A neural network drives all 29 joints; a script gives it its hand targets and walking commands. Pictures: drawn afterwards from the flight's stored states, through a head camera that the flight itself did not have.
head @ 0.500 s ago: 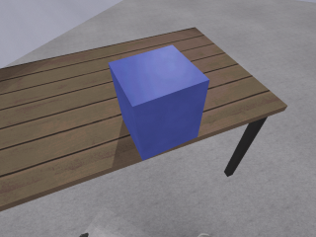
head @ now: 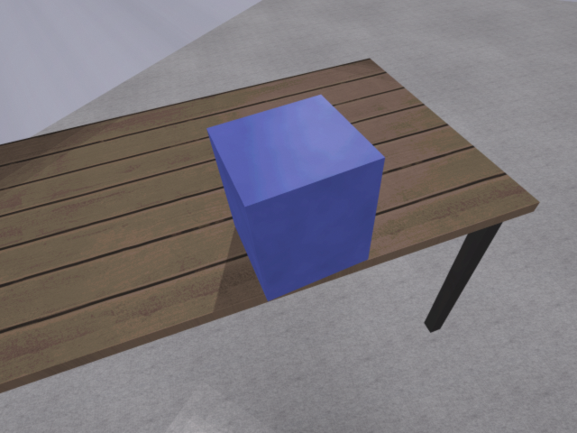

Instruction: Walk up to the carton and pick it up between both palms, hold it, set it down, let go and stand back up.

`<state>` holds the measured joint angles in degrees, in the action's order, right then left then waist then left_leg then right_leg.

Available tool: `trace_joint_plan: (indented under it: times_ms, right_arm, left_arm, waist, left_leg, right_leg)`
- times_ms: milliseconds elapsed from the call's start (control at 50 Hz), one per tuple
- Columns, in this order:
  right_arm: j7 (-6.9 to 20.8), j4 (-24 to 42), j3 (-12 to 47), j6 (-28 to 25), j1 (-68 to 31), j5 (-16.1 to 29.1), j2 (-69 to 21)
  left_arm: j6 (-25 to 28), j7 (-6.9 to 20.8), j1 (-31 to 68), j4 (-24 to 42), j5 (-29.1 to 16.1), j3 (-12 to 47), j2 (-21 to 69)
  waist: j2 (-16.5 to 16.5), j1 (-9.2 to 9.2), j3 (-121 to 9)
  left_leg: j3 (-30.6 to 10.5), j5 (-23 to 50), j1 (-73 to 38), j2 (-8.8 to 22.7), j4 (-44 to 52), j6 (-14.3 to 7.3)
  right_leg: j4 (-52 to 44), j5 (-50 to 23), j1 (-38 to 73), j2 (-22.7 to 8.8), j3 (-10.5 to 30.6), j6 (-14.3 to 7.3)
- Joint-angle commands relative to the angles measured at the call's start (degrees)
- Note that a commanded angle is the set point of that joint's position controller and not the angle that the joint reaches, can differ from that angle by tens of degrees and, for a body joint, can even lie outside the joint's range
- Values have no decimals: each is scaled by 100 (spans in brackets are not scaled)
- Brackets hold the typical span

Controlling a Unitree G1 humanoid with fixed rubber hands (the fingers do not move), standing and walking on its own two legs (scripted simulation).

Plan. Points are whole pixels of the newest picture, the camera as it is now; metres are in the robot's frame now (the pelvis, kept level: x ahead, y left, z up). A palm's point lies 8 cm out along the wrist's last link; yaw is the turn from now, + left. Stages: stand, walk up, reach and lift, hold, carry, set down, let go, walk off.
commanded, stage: walk up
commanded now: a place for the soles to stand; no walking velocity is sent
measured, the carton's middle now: (294, 199) +0.51 +0.02 +0.03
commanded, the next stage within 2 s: none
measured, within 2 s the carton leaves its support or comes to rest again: neither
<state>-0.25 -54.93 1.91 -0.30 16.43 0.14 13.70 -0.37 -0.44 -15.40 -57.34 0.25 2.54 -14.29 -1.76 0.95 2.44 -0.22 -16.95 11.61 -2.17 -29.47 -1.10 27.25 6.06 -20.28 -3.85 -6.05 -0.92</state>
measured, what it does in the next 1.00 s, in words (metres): steps to the right, turning left: right foot, then left foot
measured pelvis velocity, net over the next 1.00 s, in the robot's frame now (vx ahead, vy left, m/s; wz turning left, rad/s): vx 0.15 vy -0.20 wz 0.40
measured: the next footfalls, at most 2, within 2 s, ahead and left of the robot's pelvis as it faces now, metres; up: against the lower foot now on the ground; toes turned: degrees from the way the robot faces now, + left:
right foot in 0.36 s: +0.23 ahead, -0.29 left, +0.00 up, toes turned +34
left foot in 0.74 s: +0.23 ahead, -0.04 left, +0.00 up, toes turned +20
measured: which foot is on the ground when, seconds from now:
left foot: down 0.00-0.38, up 0.40-0.72, down 0.74-1.00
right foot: down 0.00-0.04, up 0.06-0.34, down 0.36-1.00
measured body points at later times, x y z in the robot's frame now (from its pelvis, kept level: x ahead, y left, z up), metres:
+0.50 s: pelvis +0.11 -0.14 -0.01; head +0.16 -0.13 +0.43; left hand +0.21 +0.10 -0.14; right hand +0.19 -0.40 -0.14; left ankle +0.01 +0.00 -0.66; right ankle +0.16 -0.25 -0.73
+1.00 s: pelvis +0.15 -0.20 -0.03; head +0.20 -0.20 +0.42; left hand +0.16 +0.07 -0.15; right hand +0.39 -0.38 -0.15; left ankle +0.19 -0.06 -0.73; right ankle +0.19 -0.31 -0.74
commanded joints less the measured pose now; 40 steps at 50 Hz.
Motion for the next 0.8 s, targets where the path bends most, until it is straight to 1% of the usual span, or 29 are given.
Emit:
trace_joint_plan:
  times_ms: [0,20,40,60,100,120,160,220,240,260,280,300,320,340,360,380,400,440,480,520,560,600,640,680,700,720,740,760,780]
  right_arm:
    - [-332,92,-489,-124,1504,-249,1427]
    - [-474,47,-607,-107,1532,-270,1574]
    - [-584,98,-642,-139,1415,-273,1546]
    - [-611,113,-652,-186,1218,-276,1431]
    - [-576,379,-599,-274,959,-209,1140]
    - [-500,463,-566,-306,819,-208,961]
    - [-458,559,-568,-396,975,-241,708]
    - [-482,673,-660,-425,1086,-336,765]
    - [-459,748,-697,-398,1061,-356,844]
    - [-437,866,-743,-373,879,-376,879]
    - [-402,980,-794,-312,643,-375,1017]
    - [-363,1127,-798,-259,384,-378,1026]
    - [-316,1169,-703,-220,773,-367,642]
    - [-295,1229,-524,-227,1280,-337,85]
    - [-383,1232,-535,-179,1401,-254,56]
    - [-451,1296,-592,-144,1186,-208,349]
    - [-455,1302,-591,-128,1005,-231,365]
    - [-405,1203,-614,-166,934,-273,347]
    - [-301,1322,-552,-167,724,-269,245]
    - [-224,1366,-517,-197,504,-262,151]
    - [-166,1389,-483,-164,341,-213,129]
    - [-122,1461,-465,-152,251,-176,121]
    - [-113,1536,-437,-144,-44,-177,111]
    - [-134,1486,-539,-161,51,-191,314]
    - [-151,1585,-624,-178,-5,-194,642]
    - [-152,1560,-757,-143,-25,-170,1049]
    - [-178,1608,-757,-89,48,-61,1111]
    - [-245,1568,-725,-42,26,-7,1028]
    - [-296,1605,-709,-36,-235,-35,923]
  left_arm:
    - [-184,251,628,758,371,-370,-1131]
    - [-244,308,807,946,484,-369,-1038]
    - [-253,334,852,1125,516,-403,-933]
    - [-236,369,654,1102,539,-405,-852]
    - [-122,310,480,1236,492,-451,-833]
    - [-88,307,417,1234,461,-438,-761]
    - [-69,324,715,1362,456,-373,-657]
    - [-67,374,1193,1807,367,-293,-510]
    - [-73,386,1123,1870,317,-287,-486]
    - [-63,392,978,1856,313,-272,-443]
    - [-55,350,554,1868,285,-331,-525]
    - [-37,344,-46,1675,250,-359,-609]
    - [27,308,-490,1469,311,-514,-1100]
    - [11,231,-1016,1426,302,-693,-1640]
    - [-99,167,-843,1410,250,-746,-1783]
    - [-134,92,-556,1493,231,-674,-1579]
    - [-130,65,-256,1562,219,-597,-1212]
    - [-74,53,-147,1639,232,-495,-971]
    - [40,28,-248,1522,240,-397,-811]
    - [130,22,-176,1330,243,-315,-669]
    - [203,-51,-46,1261,215,-247,-647]
    - [155,-70,320,1304,159,-235,-701]
    - [45,-65,284,1250,88,-273,-882]
    - [-36,-26,228,1303,9,-312,-1007]
    - [-59,-3,166,1377,-16,-291,-918]
    - [-90,-13,-10,1430,-11,-250,-767]
    - [-195,-59,-134,1539,-24,-223,-585]
    - [-301,-110,-121,1554,-20,-246,-598]
    - [-333,-134,4,1573,28,-265,-669]
  waist:
    - [188,-429,449]
    - [-113,-528,734]
    - [218,-384,813]
    - [332,-218,814]
    - [-3,-6,563]
    - [-277,6,286]
    - [-599,-169,92]
    - [-1113,-402,-27]
    - [-1496,-388,-89]
    - [-1640,-317,-168]
    - [-1595,-52,-222]
    - [-1459,223,-443]
    - [-323,294,-825]
    - [1529,432,-1452]
    - [1671,361,-1090]
    - [1244,384,-1001]
    - [1058,280,-580]
    - [912,178,-285]
    - [889,144,-132]
    - [906,23,39]
    - [933,-43,118]
    - [1079,-232,-99]
    - [1143,-217,-164]
    - [907,-377,-393]
    - [705,-382,-462]
    - [125,-371,-625]
    - [-356,-450,-919]
    - [-554,-472,-687]
    - [-763,-475,-640]
  left_leg:
    - [-3199,-3413,693,1766,1869,-988]
    - [-4122,-3809,513,2457,2287,-1375]
    - [-4219,-3568,295,2587,2238,-1365]
    - [-3925,-2934,-7,2515,1922,-1261]
    - [-3215,-1483,-495,2175,1469,-1108]
    - [-2809,-1121,-690,1929,1330,-1036]
    - [-2357,-178,-863,1560,1094,-959]
    - [-2214,992,-772,1537,664,-969]
    - [-2154,1407,-603,1533,544,-965]
    - [-1918,1743,-254,1453,387,-889]
    - [-1690,1754,267,1320,50,-682]
    - [-1379,1278,1092,1069,-482,-450]
    - [-1086,446,1862,353,-1700,-182]
    - [-480,-1931,2536,-330,-3039,210]
    - [-131,-2313,2829,-305,-3877,320]
    - [-159,-2226,2841,48,-4415,292]
    - [-306,-2039,2844,290,-4502,250]
    - [-410,-1704,2783,338,-4174,198]
    - [-391,-1546,2560,352,-3805,177]
    - [-429,-1271,2042,314,-3211,136]
    - [-442,-775,1718,300,-2399,92]
    - [-5,295,1138,244,-1581,-9]
    - [359,1077,622,81,-1027,-109]
    - [230,2266,-186,156,-463,-273]
    - [-352,3389,-581,560,-511,-525]
    - [-1324,4645,-788,1242,-700,-1064]
    - [-2117,4765,-608,2048,-359,-1676]
    - [-2777,4249,-269,2458,124,-2011]
    - [-2868,3968,-112,2356,340,-1975]
  right_leg:
    - [1370,2568,-848,335,81,236]
    - [2457,2261,-1687,184,490,284]
    - [2921,1978,-2201,-88,969,270]
    - [2964,1676,-2480,-227,1151,286]
    - [2881,1528,-2749,-293,1202,359]
    - [2682,1464,-2551,-276,1155,423]
    - [2455,1328,-2359,-198,976,511]
    - [1772,1406,-1946,-164,847,486]
    - [1627,1489,-1662,-58,721,469]
    - [1333,1371,-1127,1,608,403]
    - [695,1126,-279,63,552,344]
    - [71,564,1093,180,364,287]
    - [-31,440,2281,-248,1071,183]
    - [-444,626,3071,-1692,2568,-103]
    - [-742,339,2592,-1987,3103,-707]
    - [-723,560,2216,-2081,3230,-1082]
    - [-704,486,1761,-1959,2946,-1031]
    - [-483,-555,1649,-1585,1839,-903]
    - [-318,-1812,1491,-1567,1494,-958]
    - [-419,-2112,1025,-1651,1423,-1058]
    - [-217,-2998,1086,-1549,913,-881]
    - [39,-3112,1037,-1391,487,-692]
    - [481,-3244,893,-1206,310,-534]
    - [863,-2307,504,-1144,134,-334]
    - [1261,-1487,98,-866,-91,-111]
    - [2116,-277,-322,-375,-219,142]
    - [2748,2160,-294,36,-60,258]
    - [3079,3459,-340,78,359,274]
    - [3355,3607,-390,-12,620,205]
